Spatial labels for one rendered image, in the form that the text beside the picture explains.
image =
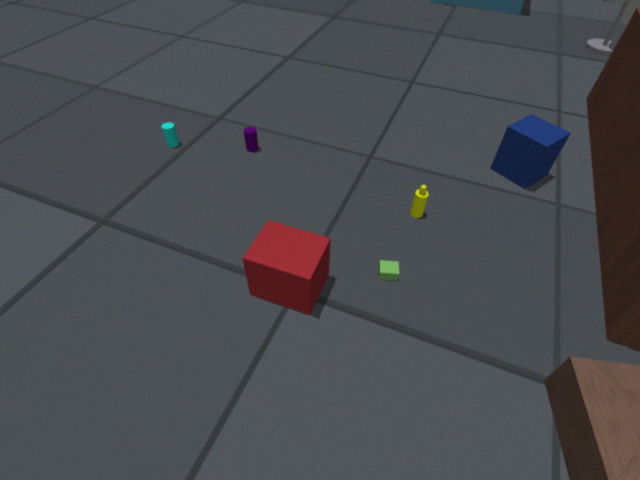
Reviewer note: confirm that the floor lamp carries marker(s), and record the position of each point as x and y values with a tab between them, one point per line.
605	46

